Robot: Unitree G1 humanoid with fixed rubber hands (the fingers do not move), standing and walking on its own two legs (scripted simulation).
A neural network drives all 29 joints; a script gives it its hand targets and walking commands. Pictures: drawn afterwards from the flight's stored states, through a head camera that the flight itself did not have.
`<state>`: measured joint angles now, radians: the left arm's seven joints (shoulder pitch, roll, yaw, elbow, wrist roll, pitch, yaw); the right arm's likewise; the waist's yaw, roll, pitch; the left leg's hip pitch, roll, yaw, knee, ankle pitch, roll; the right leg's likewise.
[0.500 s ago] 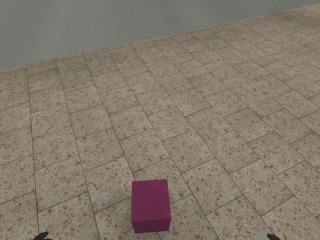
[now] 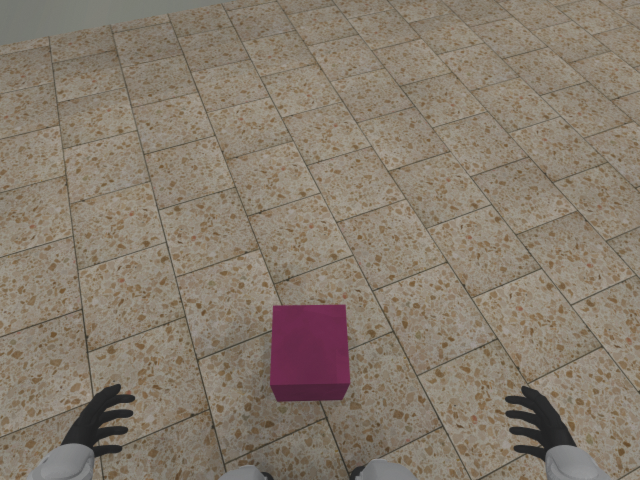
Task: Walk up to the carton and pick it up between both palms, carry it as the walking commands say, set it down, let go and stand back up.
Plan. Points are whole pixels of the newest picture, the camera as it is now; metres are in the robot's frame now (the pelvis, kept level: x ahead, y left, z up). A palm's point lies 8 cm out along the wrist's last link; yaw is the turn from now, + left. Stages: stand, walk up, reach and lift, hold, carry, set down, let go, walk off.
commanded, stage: reach and lift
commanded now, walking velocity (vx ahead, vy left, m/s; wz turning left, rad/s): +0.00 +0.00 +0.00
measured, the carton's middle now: (309, 355) +0.42 +0.00 -0.64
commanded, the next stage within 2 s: none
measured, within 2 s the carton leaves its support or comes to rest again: neither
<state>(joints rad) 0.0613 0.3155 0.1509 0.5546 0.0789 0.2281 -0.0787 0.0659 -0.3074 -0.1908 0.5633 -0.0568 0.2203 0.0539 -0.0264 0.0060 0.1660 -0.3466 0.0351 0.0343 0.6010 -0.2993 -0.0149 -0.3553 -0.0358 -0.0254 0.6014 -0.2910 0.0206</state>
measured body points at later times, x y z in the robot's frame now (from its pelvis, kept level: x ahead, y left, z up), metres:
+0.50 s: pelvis -0.04 +0.00 -0.05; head +0.14 +0.00 +0.36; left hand +0.30 +0.25 -0.15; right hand +0.28 -0.25 -0.15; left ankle +0.01 +0.13 -0.73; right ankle +0.01 -0.13 -0.73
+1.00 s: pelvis -0.07 +0.00 -0.10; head +0.21 +0.00 +0.25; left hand +0.43 +0.20 -0.20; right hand +0.42 -0.20 -0.21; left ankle +0.01 +0.13 -0.73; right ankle +0.01 -0.13 -0.73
